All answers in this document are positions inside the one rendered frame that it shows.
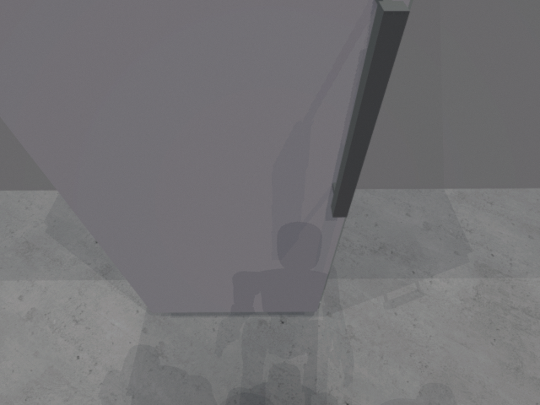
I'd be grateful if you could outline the handle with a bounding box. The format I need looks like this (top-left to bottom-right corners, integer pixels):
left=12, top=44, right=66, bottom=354
left=331, top=0, right=410, bottom=218

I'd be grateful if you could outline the fridge door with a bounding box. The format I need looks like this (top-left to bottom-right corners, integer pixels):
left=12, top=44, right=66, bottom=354
left=0, top=0, right=410, bottom=313

